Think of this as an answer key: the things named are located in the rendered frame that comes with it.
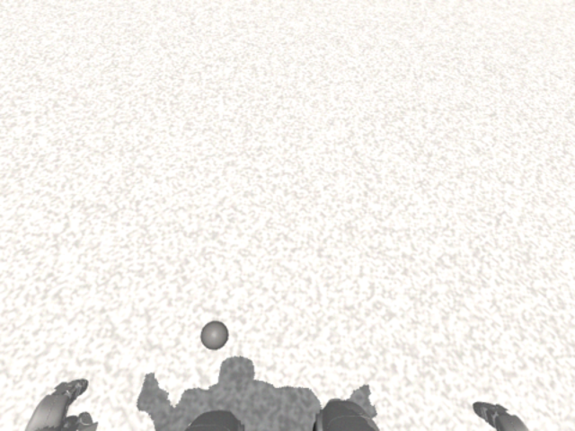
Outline ball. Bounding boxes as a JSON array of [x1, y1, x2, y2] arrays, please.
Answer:
[[200, 321, 228, 349]]

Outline left robot hand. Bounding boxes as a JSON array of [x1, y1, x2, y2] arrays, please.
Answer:
[[25, 379, 98, 431]]

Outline right robot hand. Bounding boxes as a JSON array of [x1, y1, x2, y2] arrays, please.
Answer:
[[473, 402, 529, 431]]

